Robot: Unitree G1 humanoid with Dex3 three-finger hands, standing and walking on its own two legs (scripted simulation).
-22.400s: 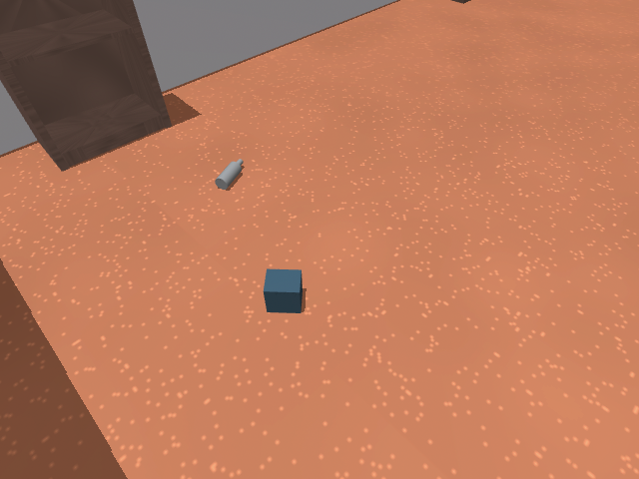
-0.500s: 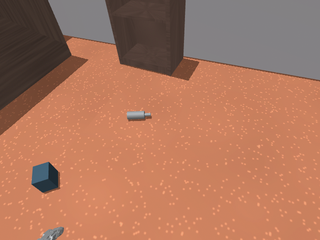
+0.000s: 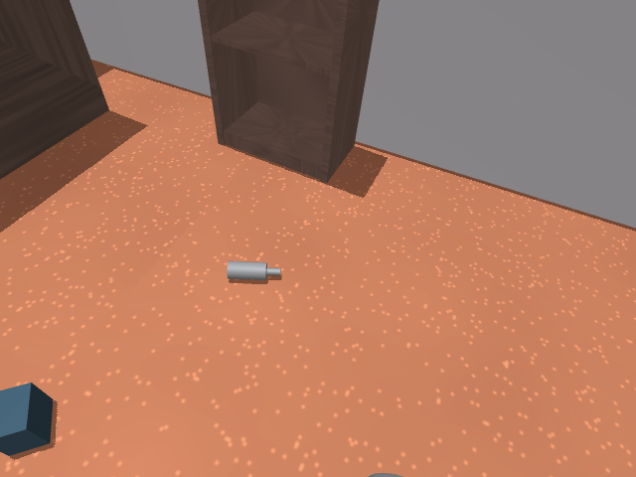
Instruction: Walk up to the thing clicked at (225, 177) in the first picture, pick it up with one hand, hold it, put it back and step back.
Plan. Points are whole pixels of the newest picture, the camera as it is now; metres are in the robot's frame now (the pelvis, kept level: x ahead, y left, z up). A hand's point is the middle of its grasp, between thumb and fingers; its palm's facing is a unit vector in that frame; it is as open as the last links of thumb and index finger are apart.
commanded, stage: walk up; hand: left
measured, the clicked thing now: (254, 270) +0.94 +0.20 -0.73
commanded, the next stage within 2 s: none
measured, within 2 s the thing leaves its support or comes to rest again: neither
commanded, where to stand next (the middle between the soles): +0.56 -0.03 m, yaw +1 degrees
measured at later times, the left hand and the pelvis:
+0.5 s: hand (171, 393) +0.27 +0.22 -0.11, palm faces -0.01 -0.92 -0.40, open 7.4 cm; pelvis +0.21 -0.06 +0.00, yaw +1 degrees
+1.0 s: hand (194, 296) +0.44 +0.23 -0.14, palm faces -0.07 -0.93 -0.37, open 7.4 cm; pelvis +0.38 -0.05 +0.00, yaw +0 degrees
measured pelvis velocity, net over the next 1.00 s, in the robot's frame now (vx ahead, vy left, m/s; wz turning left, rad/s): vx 0.38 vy -0.05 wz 0.01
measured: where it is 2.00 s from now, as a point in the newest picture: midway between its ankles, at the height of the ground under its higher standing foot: (316, 378)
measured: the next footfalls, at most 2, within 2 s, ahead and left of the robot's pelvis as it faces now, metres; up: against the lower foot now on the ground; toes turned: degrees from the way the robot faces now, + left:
right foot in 0.26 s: +0.26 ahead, -0.17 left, +0.00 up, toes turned -5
left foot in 0.66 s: +0.41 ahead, +0.09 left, +0.00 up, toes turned +6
